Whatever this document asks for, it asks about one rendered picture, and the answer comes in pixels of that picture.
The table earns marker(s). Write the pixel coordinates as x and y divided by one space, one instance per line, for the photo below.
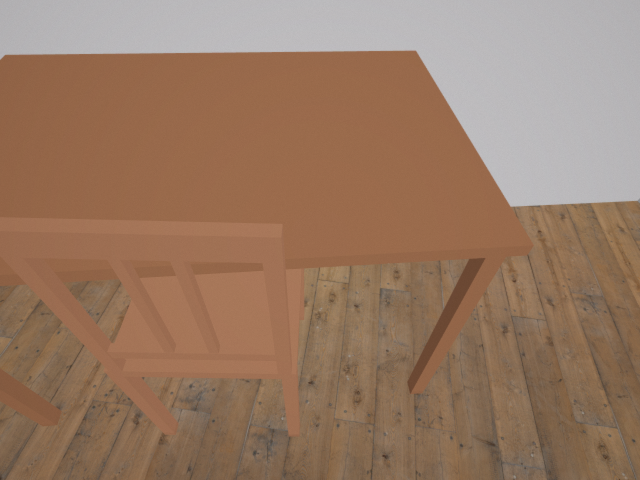
357 154

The chair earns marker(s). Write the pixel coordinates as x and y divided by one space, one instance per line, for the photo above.
241 325

